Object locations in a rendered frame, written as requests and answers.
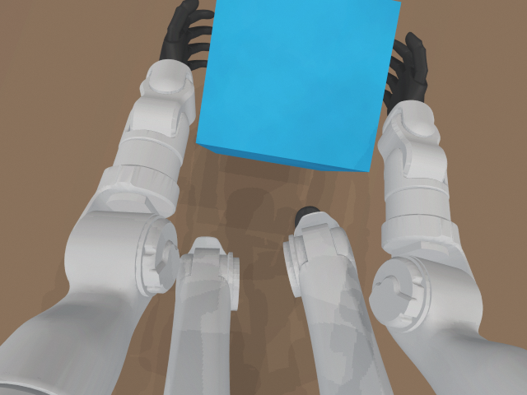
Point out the right robot forearm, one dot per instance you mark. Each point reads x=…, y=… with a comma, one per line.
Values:
x=417, y=208

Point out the robot right hand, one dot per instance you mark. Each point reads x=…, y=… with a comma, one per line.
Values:
x=411, y=83

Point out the robot left shin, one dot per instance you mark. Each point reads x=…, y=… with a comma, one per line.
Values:
x=186, y=260

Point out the robot right thigh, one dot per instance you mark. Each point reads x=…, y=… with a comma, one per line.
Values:
x=347, y=357

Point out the left robot upper arm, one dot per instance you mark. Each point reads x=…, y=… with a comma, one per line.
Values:
x=116, y=262

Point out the carton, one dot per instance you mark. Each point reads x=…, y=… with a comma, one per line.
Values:
x=297, y=82

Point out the robot left hand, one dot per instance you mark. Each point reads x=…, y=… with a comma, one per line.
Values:
x=175, y=45

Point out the right robot upper arm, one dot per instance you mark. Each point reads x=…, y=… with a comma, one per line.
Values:
x=433, y=311

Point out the left robot forearm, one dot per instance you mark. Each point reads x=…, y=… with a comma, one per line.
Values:
x=151, y=151

